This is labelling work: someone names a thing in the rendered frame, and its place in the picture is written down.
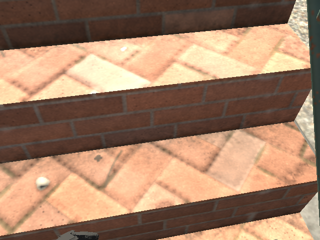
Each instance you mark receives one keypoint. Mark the robot left hand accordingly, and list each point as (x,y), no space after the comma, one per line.
(82,235)

